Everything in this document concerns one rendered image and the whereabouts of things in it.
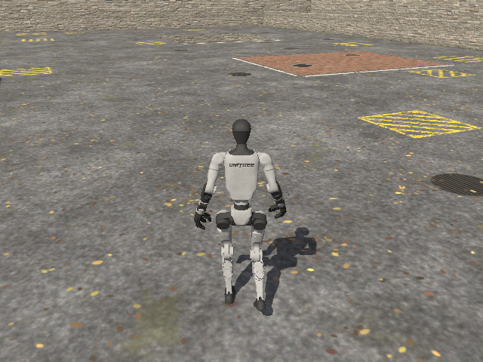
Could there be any right robot thigh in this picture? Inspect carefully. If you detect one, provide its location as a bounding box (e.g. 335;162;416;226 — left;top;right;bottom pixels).
250;210;267;262

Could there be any left robot forearm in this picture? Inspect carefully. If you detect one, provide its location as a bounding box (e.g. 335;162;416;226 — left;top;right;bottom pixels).
196;183;212;215

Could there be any robot thigh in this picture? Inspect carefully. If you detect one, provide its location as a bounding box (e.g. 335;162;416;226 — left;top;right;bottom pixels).
216;210;234;259
250;210;267;262

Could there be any robot right upper arm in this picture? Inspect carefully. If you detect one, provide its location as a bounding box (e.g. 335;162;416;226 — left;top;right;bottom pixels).
257;152;279;193

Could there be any left robot thigh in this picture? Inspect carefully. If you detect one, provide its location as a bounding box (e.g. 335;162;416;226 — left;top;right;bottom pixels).
216;210;234;259

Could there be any robot left hand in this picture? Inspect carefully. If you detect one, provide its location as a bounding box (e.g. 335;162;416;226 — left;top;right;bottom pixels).
194;212;211;230

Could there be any right robot forearm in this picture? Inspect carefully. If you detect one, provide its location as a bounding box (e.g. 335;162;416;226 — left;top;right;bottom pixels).
271;181;285;207

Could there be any robot left upper arm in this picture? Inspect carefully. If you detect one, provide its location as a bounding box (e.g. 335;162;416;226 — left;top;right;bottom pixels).
205;152;226;195

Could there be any robot right hand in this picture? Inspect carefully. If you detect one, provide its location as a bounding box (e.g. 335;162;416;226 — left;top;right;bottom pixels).
269;204;287;219

